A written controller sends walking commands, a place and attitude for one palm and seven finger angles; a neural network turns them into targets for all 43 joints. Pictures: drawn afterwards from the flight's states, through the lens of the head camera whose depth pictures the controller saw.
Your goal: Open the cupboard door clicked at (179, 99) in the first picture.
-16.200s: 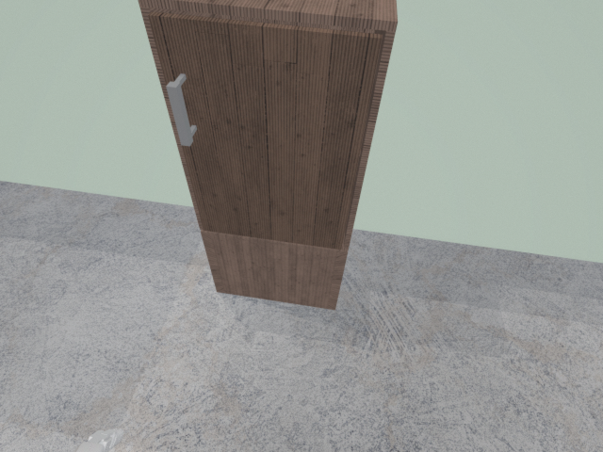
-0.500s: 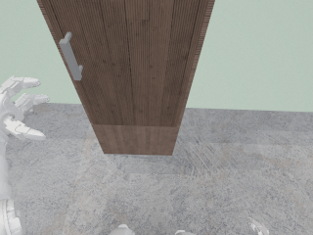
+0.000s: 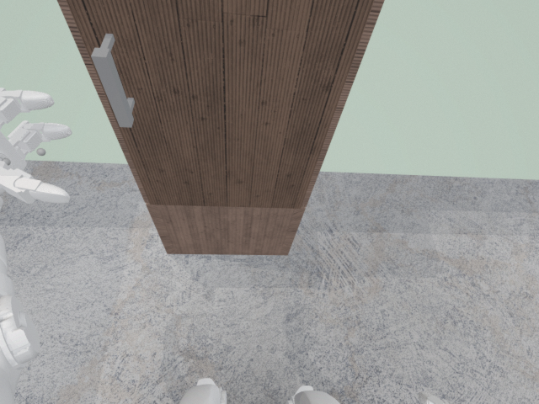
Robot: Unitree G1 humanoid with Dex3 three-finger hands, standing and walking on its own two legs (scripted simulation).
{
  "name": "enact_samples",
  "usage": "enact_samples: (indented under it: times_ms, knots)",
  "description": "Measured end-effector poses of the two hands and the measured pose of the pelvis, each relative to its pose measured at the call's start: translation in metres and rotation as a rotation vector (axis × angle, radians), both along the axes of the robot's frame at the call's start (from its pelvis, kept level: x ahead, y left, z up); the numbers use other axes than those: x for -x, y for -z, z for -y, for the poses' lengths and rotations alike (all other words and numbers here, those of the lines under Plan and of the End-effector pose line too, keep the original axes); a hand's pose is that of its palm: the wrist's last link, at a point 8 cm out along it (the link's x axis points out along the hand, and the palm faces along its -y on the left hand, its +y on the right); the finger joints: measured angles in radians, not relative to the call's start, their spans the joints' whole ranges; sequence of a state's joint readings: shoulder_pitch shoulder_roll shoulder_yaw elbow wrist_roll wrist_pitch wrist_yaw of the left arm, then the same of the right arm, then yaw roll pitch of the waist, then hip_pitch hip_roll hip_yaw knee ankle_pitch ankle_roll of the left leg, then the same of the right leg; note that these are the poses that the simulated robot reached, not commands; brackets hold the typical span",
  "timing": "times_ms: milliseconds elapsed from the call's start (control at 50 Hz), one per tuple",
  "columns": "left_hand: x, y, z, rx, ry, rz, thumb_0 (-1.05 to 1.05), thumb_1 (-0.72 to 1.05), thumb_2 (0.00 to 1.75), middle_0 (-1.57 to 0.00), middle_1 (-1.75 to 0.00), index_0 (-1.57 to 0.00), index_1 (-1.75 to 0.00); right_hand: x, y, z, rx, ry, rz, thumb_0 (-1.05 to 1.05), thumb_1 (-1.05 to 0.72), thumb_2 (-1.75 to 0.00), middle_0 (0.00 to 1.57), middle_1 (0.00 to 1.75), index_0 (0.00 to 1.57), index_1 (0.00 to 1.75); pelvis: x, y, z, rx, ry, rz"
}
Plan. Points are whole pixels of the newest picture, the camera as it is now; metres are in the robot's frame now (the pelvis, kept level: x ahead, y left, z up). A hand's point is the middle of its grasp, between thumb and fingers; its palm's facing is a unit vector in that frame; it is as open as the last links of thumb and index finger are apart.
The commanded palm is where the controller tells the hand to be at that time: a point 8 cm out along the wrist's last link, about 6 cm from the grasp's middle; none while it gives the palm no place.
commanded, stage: move the hooked fingers beside the handle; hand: left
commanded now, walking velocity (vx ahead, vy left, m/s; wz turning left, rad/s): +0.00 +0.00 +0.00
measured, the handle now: (117, 83) +0.58 +0.24 +0.09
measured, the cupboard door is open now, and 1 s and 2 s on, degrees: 0 0 0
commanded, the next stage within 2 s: slide the fingers in behind the handle in 1.44 s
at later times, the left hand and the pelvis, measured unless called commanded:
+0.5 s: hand (55, 107) +0.51 +0.30 +0.11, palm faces +0.02 -1.00 +0.01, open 14.0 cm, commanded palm +0.50 +0.35 +0.09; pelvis +0.00 +0.00 -0.01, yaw -1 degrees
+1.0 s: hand (53, 103) +0.52 +0.32 +0.10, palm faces +0.01 -1.00 -0.01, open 14.0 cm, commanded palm +0.52 +0.35 +0.09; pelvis +0.00 +0.01 -0.02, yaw -2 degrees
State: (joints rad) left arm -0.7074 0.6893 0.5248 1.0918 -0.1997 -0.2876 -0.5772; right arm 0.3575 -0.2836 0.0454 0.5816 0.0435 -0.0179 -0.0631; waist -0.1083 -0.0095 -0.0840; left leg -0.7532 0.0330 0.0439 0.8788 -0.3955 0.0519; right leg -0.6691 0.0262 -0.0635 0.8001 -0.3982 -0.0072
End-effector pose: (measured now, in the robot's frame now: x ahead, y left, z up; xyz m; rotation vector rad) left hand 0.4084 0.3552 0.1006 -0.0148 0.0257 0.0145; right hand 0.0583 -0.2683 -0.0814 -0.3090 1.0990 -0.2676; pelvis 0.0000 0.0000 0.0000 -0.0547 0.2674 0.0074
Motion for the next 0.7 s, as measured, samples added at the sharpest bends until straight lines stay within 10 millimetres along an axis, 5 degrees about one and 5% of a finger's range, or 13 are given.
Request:
enact_samples:
  times_ms: [520,700]
  knots:
    - [-0.077,-0.008,-0.002,-0.010,-0.004,-0.004,-0.02,-0.50,0.30,-0.30,-1.20,-0.30,-1.20,0.092,0.001,0.001,0.051,0.143,-0.302,0.01,-0.90,-0.89,0.20,0.30,0.21,0.30,0.002,0.012,-0.004,0.027,0.015,-0.100]
    - [-0.091,-0.010,-0.011,-0.020,-0.006,-0.010,-0.02,-0.50,0.30,-0.30,-1.20,-0.30,-1.20,0.107,0.003,-0.003,0.050,0.161,-0.374,0.01,-0.90,-0.89,0.20,0.30,0.21,0.30,0.002,0.017,-0.003,0.038,0.016,-0.134]
